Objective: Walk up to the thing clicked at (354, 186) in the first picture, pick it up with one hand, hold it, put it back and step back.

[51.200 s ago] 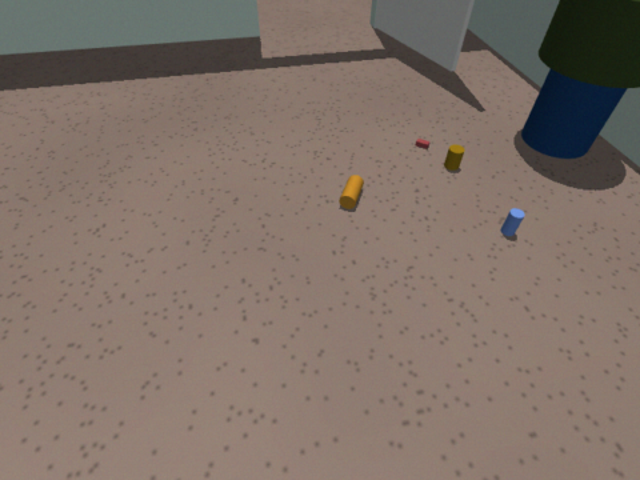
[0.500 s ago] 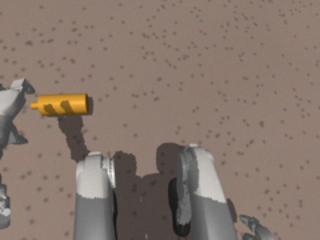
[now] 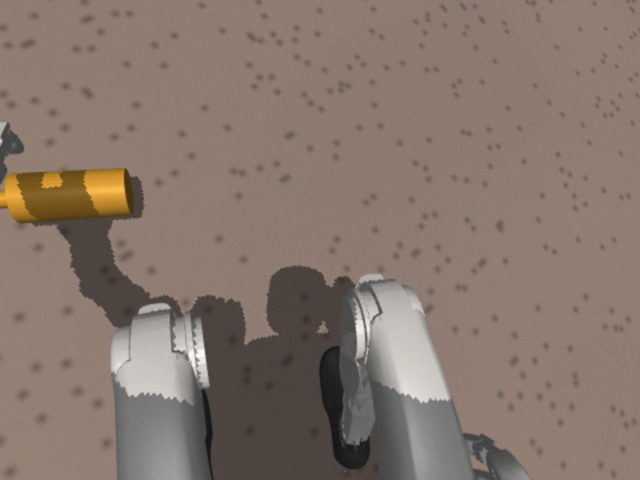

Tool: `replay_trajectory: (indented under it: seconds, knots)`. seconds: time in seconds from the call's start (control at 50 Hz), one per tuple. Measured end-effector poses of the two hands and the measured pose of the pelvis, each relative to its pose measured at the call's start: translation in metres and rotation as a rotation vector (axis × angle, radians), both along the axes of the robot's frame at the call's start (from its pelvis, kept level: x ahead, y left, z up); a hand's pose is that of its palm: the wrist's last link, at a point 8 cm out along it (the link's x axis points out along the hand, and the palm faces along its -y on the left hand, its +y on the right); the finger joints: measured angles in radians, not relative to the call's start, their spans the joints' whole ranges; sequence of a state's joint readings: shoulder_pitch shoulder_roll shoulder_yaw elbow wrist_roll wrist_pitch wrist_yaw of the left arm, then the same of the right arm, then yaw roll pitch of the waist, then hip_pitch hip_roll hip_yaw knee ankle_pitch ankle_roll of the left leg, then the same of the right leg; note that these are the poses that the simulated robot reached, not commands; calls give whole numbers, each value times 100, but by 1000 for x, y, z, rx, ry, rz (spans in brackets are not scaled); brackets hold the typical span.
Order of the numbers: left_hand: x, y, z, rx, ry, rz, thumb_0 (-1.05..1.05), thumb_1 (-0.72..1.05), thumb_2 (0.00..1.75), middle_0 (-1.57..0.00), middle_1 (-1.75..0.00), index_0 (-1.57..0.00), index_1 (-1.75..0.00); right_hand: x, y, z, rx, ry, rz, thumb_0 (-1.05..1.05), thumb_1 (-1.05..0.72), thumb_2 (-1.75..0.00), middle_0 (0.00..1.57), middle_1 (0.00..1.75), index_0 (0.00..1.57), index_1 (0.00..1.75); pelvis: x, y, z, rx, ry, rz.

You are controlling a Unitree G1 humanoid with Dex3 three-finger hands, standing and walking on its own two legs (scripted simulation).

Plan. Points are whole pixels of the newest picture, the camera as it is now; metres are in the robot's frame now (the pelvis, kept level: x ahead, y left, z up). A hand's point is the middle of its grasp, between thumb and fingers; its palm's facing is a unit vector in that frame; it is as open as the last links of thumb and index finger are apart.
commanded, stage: rise first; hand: left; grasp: from above
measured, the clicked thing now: (63, 195) +0.52 +0.32 -0.31
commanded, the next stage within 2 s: none
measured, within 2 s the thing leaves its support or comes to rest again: neither
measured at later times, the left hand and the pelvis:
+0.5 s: hand out of the picture +0.47 +0.35 -0.17, palm faces -0.46 -0.05 -0.89, open 14.1 cm; pelvis +0.01 +0.00 -0.01, yaw -1 degrees
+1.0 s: hand (6, 199) +0.47 +0.34 -0.18, palm faces -0.45 -0.05 -0.89, open 14.2 cm; pelvis +0.00 +0.00 -0.02, yaw -2 degrees
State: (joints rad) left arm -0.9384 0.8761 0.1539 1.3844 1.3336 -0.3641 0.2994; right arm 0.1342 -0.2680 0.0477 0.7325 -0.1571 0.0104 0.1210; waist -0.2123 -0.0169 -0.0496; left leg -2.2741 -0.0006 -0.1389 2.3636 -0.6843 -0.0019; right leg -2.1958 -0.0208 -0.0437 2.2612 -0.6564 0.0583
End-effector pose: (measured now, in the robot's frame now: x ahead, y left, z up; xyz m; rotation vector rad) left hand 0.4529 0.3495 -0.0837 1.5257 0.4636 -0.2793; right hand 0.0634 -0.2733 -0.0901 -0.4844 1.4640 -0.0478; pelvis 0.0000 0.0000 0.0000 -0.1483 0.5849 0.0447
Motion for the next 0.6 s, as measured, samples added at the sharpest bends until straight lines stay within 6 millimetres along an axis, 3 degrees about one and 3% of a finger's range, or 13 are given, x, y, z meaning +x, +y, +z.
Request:
replay_trajectory:
  seconds: [0.6]
  knots:
    - [20,0,-31,-9,2,21,0,-54,101,-9,-100,-8,-101,-12,0,2,-22,75,9,0,-91,-90,20,30,20,30,6,3,-10,-22,12,-12]
